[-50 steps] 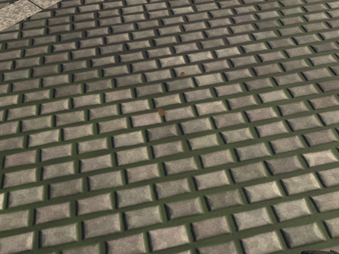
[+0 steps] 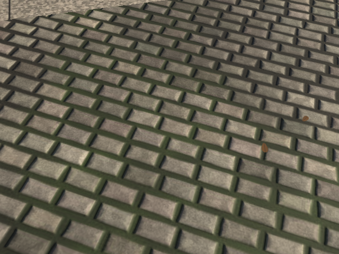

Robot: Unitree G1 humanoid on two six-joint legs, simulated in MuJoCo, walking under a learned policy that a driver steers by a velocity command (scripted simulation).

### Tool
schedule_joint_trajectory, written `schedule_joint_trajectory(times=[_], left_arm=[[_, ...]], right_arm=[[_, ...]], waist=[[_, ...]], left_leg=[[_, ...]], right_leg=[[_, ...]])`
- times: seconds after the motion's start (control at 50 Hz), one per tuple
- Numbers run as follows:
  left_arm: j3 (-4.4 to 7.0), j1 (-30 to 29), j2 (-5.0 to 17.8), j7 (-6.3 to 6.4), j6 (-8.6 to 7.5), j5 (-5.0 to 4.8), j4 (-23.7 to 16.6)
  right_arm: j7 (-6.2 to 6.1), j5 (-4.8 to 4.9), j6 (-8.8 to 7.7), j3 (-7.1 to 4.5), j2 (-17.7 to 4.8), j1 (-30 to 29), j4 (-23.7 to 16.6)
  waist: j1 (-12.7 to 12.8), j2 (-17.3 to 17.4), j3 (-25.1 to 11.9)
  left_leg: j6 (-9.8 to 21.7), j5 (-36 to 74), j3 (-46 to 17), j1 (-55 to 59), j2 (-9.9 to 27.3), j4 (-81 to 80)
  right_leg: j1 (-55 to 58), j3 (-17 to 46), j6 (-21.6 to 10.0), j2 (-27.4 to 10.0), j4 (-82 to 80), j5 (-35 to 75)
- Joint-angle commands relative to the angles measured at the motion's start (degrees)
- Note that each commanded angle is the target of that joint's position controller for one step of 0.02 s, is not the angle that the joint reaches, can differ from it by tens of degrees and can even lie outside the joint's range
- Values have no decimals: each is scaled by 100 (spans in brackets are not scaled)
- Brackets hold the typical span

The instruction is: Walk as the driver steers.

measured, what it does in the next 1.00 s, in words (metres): walks ahead: right foot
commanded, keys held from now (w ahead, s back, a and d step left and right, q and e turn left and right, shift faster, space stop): q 0.16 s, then no key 0.42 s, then w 0.42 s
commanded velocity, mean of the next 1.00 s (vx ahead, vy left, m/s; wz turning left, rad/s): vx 0.11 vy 0.00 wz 0.23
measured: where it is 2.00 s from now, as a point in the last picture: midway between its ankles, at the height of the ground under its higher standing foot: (152, 196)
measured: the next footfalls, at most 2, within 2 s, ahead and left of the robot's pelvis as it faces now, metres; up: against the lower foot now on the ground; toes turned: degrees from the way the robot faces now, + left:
right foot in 0.38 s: +0.08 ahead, -0.13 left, +0.00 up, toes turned +12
right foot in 1.22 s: +0.41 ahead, -0.07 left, +0.00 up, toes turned +10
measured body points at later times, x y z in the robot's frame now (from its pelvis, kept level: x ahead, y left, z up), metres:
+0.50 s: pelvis +0.01 -0.02 +0.01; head +0.03 -0.03 +0.45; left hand +0.11 +0.27 -0.09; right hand +0.22 -0.25 -0.10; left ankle +0.00 +0.11 -0.73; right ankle +0.04 -0.13 -0.73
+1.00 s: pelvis +0.11 +0.02 +0.01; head +0.12 +0.04 +0.46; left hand +0.23 +0.30 -0.08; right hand +0.15 -0.25 -0.11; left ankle +0.00 +0.11 -0.73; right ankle +0.15 -0.11 -0.66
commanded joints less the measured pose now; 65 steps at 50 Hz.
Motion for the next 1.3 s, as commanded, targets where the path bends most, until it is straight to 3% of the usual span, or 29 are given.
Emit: schedule_joint_trajectory(times=[0.02, 0.06, 0.18, 0.3, 0.36, 0.38, 0.4, 0.42, 0.44, 0.46, 0.54, 0.62, 0.66, 0.74, 0.78, 0.8, 0.84, 0.86, 0.88, 0.92, 0.98, 1.04, 1.14, 1.2, 1.22, 1.24, 1.26, 1.28, 1.3], left_arm=[[159, -427, 636, 75, -84, -61, -601], [199, -256, 669, 143, -46, 27, -498], [91, -229, 370, 73, -87, -27, -486], [59, -271, 403, -53, -135, -89, -548], [25, 49, 263, -131, -222, -61, -483], [30, 89, 382, -128, -251, 33, -511], [85, 140, 789, -95, -253, 130, -603], [34, -107, 733, -111, -245, 200, -499], [-70, -408, 359, -127, -269, 140, -621], [-91, -430, 309, -128, -280, 103, -591], [-129, -166, 362, -118, -308, 63, -509], [-171, -42, 308, -96, -268, 38, -536], [-124, 132, 460, -50, -218, -53, -522], [-70, 422, 643, -39, -280, -136, -437], [-101, 145, 564, -83, -281, -177, -516], [-154, -142, 396, -106, -294, -187, -638], [-238, -456, 70, -120, -486, -182, -970], [-166, -586, 338, -109, -579, -233, -1022], [-117, -461, 415, -130, -630, -294, -984], [-166, -483, 257, -212, -661, -235, -941], [-227, -733, 47, -409, -642, -181, -981], [-346, -1128, -201, -512, -652, -154, -1054], [-187, -1133, 292, -454, -631, -226, -1094], [66, 416, 700, -306, -569, -172, -694], [152, 1437, 1042, -230, -521, -131, -527], [181, 1629, 1501, -300, -539, -25, -417], [57, 1419, 904, -302, -550, -108, -434], [-14, 1020, 689, -279, -559, -140, -427], [-42, 705, 620, -283, -563, -93, -438]], right_arm=[[-48, -47, -274, -314, -1140, 257, -305], [-126, 90, -237, -221, -938, -129, -359], [-252, 58, -171, -212, -970, -56, -327], [-162, 1, -121, -143, -919, -76, -251], [-153, 69, -113, -30, -710, -260, -209], [-161, 32, -146, 26, -547, -58, -153], [-159, -104, -191, 85, -357, 248, -133], [-165, -50, -218, 49, -403, 336, -154], [-195, -100, -220, 0, -642, 261, -72], [-199, -86, -211, -23, -642, 72, -77], [-137, -102, -108, 37, -412, 5, 24], [-134, -71, -182, 43, -350, 138, 222], [-133, -22, -269, 34, -347, 229, 248], [-59, 92, -576, 62, -149, 296, 241], [-13, 112, -682, 42, -165, 623, 359], [11, 103, -730, 7, -257, 968, 493], [61, 112, -802, -201, -1009, 1827, 706], [78, 53, -839, -186, -968, 2065, 683], [61, 33, -874, -138, -836, 2077, 703], [18, 38, -848, -71, -659, 1999, 681], [-54, 52, -682, 71, -328, 1770, 682], [-148, 77, -630, 39, -584, 1642, 691], [-130, 159, -677, -56, -879, 1726, 878], [-146, 96, -624, -57, -870, 1661, 878], [-165, -62, -618, 57, -560, 1720, 724], [-140, 65, -720, 266, 219, 2558, 640], [-102, 205, -805, 125, -453, 2090, 726], [-74, 307, -842, 35, -739, 1383, 552], [-99, 245, -869, 61, -682, 1045, 489]], waist=[[-271, 987, -774], [-74, 868, -693], [-110, 965, -841], [-277, 1130, -707], [25, 1001, -681], [-12, 756, -729], [-254, -222, -901], [-522, -1097, -726], [-425, -902, -636], [-363, -836, -593], [-201, -478, -422], [-76, 5, -350], [-30, -53, -51], [-76, -547, 280], [-303, -508, 332], [-464, -273, 322], [-631, 1667, 172], [-810, 1673, 220], [-669, 1126, 169], [-603, 598, 8], [-527, 758, 99], [-592, 748, 206], [-387, 928, 291], [481, 802, -781], [826, 78, -1596], [286, -1782, -2503], [472, -1137, -1965], [423, -670, -1004], [261, -89, -619]], left_leg=[[1399, 3252, -2111, 1556, 1727, -1226], [1121, 3021, -1835, 1179, 1400, -1255], [1078, 2179, -1902, 1097, 1143, -1245], [1102, 1770, -2299, 621, 1177, -1089], [806, 1709, -2320, 429, 931, -809], [496, 1204, -2218, 185, 718, -689], [127, 144, -1639, -128, 185, 92], [-157, -855, -987, -196, -186, 184], [-350, -827, -875, 105, 17, 249], [-369, -368, -819, 182, 41, 10], [-244, 637, -891, 680, 154, -555], [-49, -383, -828, 311, 56, -621], [29, -1446, -621, -232, -70, -363], [58, -806, -58, -602, -4, 387], [213, -693, -77, 149, 57, -79], [340, -784, -408, 649, 152, -498], [1144, -1080, -3134, 1935, 1491, -1760], [1598, -296, -4058, 2434, 2040, -2005], [1620, 197, -3903, 2819, 2125, -1805], [1351, 789, -3021, 3099, 1912, -1753], [1013, 1530, -1872, 2442, 1431, -2141], [854, 1566, -1110, 1542, 1109, -2368], [672, 2046, -1006, 1512, 1475, -2324], [321, 4364, -469, 1294, 1075, -211], [128, 2669, -322, 101, 762, 1641], [-204, -1451, -526, -1564, -299, 3656], [-171, -1431, -949, -2260, -18, 4291], [-94, -903, -719, -2587, 285, 4302], [-62, -394, -579, -2360, 556, 4059]], right_leg=[[-1767, 647, -6, 242, 1725, -103], [-1506, 694, 38, 256, 1524, 536], [-966, 690, 150, 499, 116, 1148], [12, 577, 19, 521, -1013, 937], [954, 475, -194, 537, -2682, 1991], [1480, 777, -325, 205, -3003, 2741], [1897, 1620, -667, -720, -3050, 3938], [1293, 2245, -1443, -1205, -3146, 3948], [1032, 2205, -1610, -1137, -3274, 3436], [1084, 1959, -1387, -830, -3214, 3014], [773, 1222, -701, -151, -3069, 1735], [945, 876, -637, 170, -2872, 507], [849, 1204, -916, 16, -2983, -709], [865, 2471, -1518, -907, -3629, -1444], [341, 2142, -1403, -707, -3452, -947], [-8, 1577, -1166, -296, -2983, -403], [-1464, 88, -491, 817, -420, 652], [-2426, 515, -484, 757, 657, -304], [-2940, 707, -580, 549, 1348, -302], [-3331, 658, -702, 228, 1503, 481], [-2678, 324, -533, 104, 476, 1387], [-1522, 41, -368, 311, -983, 2387], [-476, 144, -598, 466, -1892, 2888], [1709, -84, -1013, 723, -1972, 2682], [3370, 1194, -1348, -364, -1846, 2380], [4632, 4395, -2260, -1706, -3054, 509], [4158, 4970, -2126, -1603, -3773, -583], [3338, 4033, -1892, -1460, -3778, -288], [2541, 3307, -1788, -1231, -3795, 572]])
Velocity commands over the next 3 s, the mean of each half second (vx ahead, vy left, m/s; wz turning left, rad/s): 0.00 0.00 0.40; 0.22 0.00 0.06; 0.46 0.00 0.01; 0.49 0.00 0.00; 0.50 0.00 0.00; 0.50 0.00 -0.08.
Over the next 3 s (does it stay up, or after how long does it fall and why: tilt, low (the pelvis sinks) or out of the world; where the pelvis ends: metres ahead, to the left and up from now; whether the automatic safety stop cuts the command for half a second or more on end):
stays up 1.19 0.21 0.01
